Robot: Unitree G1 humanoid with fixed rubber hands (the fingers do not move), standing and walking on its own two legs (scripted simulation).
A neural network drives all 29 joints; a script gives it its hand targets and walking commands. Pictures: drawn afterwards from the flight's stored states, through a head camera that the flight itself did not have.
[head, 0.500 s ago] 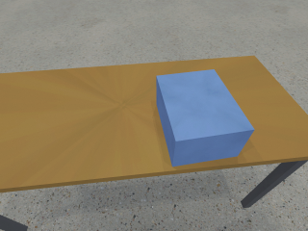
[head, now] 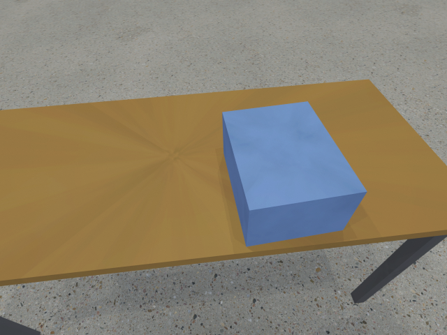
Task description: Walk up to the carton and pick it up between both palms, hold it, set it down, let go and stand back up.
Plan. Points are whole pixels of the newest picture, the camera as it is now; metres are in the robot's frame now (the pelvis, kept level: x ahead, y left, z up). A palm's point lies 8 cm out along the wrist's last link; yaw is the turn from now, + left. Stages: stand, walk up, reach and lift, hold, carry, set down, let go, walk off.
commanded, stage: walk up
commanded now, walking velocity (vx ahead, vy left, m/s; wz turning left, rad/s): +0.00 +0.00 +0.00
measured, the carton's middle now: (279, 168) +0.47 -0.12 +0.00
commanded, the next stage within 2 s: none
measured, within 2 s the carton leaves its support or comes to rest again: neither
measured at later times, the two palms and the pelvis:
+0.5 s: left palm out of the picture +0.03 +0.14 -0.16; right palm out of the picture -0.10 -0.34 -0.13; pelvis -0.02 -0.11 -0.01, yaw +0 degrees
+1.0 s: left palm out of the picture -0.06 -0.02 -0.15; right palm out of the picture -0.01 -0.41 -0.15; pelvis +0.00 -0.21 +0.00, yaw +4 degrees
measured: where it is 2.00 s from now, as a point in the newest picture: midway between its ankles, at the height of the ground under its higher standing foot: outside the picture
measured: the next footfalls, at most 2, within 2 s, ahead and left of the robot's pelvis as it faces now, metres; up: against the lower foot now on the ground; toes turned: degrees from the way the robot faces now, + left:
right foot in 0.52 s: +0.05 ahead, -0.27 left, +0.00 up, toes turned -5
left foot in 1.00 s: -0.02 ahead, -0.10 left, +0.00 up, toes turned +6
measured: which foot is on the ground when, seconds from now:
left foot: down 0.00-0.54, up 0.56-0.98, down 1.00-1.00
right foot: down 0.00-0.18, up 0.20-0.50, down 0.52-1.00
